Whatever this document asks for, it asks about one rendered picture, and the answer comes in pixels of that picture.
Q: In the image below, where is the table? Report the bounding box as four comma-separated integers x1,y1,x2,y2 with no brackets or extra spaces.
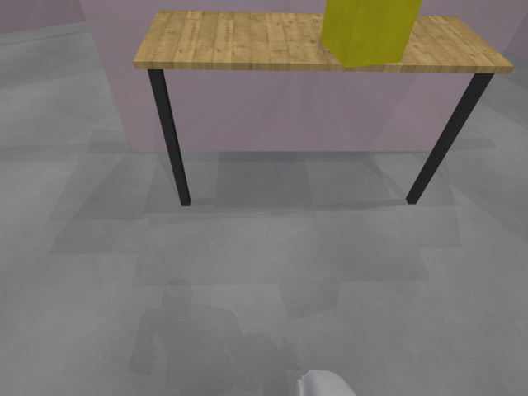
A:
133,10,515,206

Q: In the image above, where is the robot right thigh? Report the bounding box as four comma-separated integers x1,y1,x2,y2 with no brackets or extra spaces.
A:
296,370,357,396

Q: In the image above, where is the carton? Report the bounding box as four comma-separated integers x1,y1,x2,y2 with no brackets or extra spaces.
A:
321,0,422,68

